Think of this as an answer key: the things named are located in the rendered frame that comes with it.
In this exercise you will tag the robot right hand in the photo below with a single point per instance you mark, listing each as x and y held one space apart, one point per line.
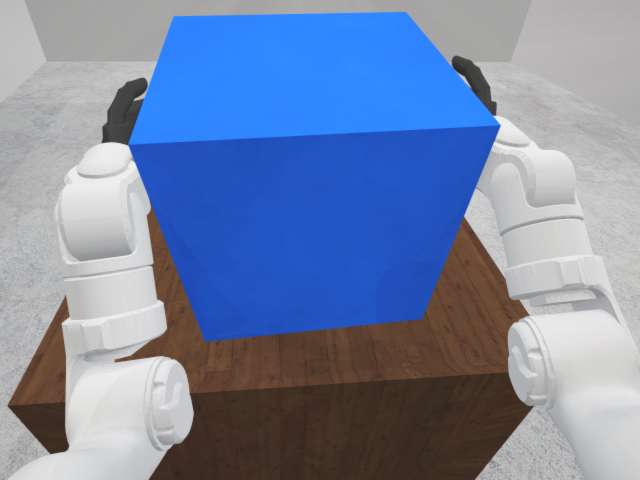
476 80

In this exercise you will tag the carton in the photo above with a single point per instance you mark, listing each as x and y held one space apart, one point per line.
308 171

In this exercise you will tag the robot left upper arm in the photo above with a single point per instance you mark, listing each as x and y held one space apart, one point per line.
122 419

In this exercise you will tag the robot left hand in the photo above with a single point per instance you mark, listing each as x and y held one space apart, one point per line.
123 112

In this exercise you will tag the robot right upper arm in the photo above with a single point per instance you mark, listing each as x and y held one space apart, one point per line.
580 367

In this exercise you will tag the right robot forearm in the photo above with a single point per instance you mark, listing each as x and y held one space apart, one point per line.
540 220

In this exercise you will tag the pedestal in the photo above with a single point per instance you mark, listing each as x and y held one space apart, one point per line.
426 399

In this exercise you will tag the left robot forearm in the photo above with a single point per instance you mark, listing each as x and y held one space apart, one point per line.
104 248

